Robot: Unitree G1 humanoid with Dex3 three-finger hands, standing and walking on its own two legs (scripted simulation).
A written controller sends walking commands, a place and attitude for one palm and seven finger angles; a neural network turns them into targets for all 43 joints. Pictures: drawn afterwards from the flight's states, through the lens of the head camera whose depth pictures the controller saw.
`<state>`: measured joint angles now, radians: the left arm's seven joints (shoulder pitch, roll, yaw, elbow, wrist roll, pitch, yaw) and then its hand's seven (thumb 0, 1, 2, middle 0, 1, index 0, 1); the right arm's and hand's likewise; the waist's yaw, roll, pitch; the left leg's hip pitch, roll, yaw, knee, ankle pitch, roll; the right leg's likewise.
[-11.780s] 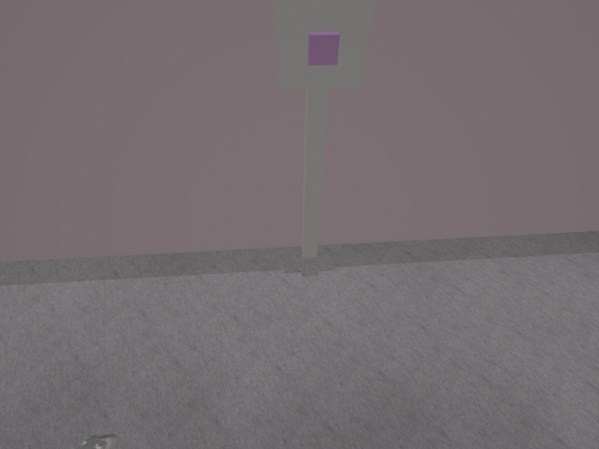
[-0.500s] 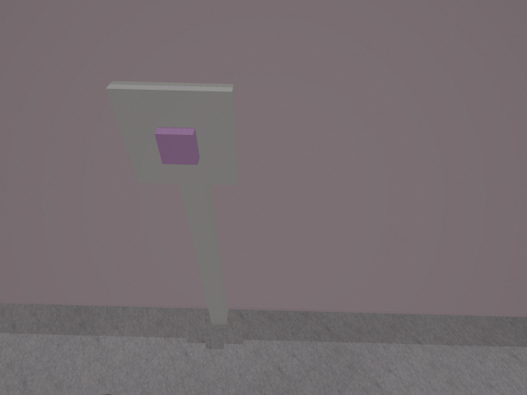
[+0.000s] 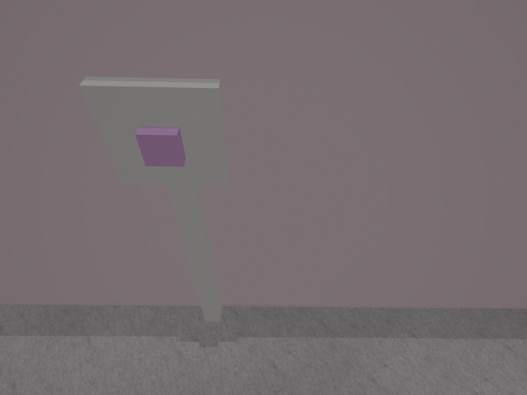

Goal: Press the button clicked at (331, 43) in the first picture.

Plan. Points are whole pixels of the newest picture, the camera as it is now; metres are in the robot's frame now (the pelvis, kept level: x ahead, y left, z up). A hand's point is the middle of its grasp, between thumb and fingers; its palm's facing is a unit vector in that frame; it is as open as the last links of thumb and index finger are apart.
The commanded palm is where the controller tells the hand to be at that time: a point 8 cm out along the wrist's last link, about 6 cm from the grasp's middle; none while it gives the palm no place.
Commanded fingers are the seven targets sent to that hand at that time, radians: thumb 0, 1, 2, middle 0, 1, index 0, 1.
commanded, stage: come to a stop and stand still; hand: left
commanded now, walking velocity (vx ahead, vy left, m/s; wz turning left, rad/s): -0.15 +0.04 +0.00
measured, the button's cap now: (162, 146) +0.49 +0.22 +0.12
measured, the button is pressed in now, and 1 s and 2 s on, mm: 0 0 0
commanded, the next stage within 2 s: look again from close up in 0.82 s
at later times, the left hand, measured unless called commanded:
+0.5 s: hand out of the picture +0.01 +0.21 -0.17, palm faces +0.03 -0.97 -0.24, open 7.3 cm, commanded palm none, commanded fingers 0.00 0.90 0.90 -0.20 -0.30 -0.20 -0.30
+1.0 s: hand out of the picture -0.07 +0.18 -0.17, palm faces +0.02 -0.99 -0.16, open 7.4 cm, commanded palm none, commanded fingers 0.00 0.90 0.90 -0.20 -0.30 -0.20 -0.30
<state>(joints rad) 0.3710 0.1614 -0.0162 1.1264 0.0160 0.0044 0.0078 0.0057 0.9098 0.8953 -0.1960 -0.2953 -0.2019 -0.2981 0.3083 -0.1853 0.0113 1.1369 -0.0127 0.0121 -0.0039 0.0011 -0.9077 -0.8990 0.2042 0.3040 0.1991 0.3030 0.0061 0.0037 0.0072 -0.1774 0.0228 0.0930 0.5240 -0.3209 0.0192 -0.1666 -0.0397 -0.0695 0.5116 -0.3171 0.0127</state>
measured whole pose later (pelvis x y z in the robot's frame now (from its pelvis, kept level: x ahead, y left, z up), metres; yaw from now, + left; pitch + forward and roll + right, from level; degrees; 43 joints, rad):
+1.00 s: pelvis -0.05 +0.01 +0.00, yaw +0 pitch -1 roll +0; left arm 0.36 0.15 -0.02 1.07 0.01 0.00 0.03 0.01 0.91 0.90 -0.20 -0.30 -0.20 -0.30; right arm 0.30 -0.17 0.01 1.06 -0.01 0.00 -0.01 0.00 -0.91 -0.90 0.20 0.30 0.20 0.30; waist 0.01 -0.01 0.02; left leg -0.24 0.00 0.10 0.48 -0.22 0.04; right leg -0.23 -0.06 -0.06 0.47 -0.22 0.03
